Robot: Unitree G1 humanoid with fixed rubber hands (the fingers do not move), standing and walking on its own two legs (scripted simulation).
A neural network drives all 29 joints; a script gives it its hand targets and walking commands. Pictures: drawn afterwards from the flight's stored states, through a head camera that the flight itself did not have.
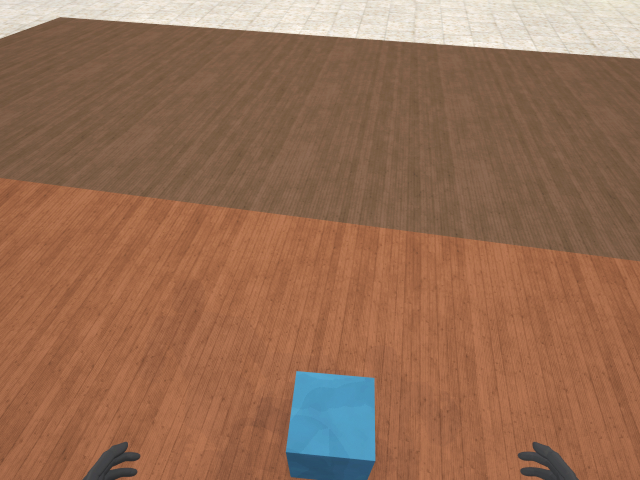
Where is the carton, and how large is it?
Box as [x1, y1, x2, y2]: [286, 371, 374, 479]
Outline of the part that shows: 296,371 286,446 286,455 290,475 294,477 314,479 367,479 374,462 373,378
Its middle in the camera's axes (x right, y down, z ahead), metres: +0.04 +0.51 +1.06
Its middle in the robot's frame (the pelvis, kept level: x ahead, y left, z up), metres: +0.40 -0.02 -0.65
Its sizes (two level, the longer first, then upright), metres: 0.210 0.200 0.250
